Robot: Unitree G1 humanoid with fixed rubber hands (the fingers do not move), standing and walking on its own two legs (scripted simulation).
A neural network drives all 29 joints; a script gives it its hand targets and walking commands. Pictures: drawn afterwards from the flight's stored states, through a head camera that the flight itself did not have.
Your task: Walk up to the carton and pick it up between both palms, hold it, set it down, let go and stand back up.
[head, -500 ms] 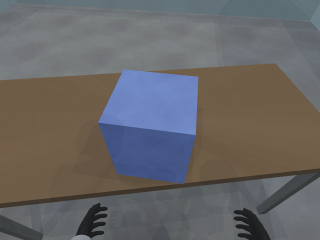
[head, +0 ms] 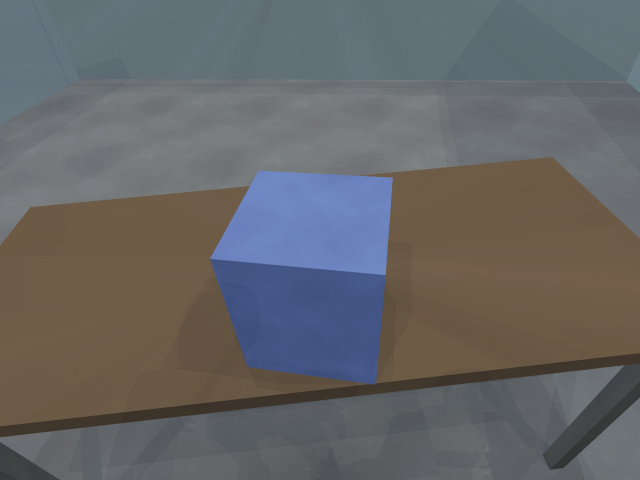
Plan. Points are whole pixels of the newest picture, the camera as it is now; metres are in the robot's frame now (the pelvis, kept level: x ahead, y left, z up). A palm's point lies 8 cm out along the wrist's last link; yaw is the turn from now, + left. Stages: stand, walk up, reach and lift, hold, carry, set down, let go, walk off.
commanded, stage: stand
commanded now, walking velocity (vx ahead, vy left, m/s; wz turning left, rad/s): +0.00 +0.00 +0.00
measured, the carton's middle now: (316, 276) +0.42 +0.04 +0.04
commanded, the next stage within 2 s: none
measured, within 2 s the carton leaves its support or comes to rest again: neither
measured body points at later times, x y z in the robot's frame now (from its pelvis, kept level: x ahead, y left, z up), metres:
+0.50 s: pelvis -0.05 +0.00 +0.00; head -0.08 +0.00 +0.45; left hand -0.05 +0.24 -0.15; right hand -0.09 -0.23 -0.16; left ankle +0.01 +0.12 -0.74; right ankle -0.01 -0.09 -0.74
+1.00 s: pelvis -0.05 +0.02 +0.00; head -0.07 +0.01 +0.45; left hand -0.06 +0.25 -0.16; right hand -0.08 -0.22 -0.16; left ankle +0.01 +0.12 -0.74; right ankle -0.01 -0.10 -0.74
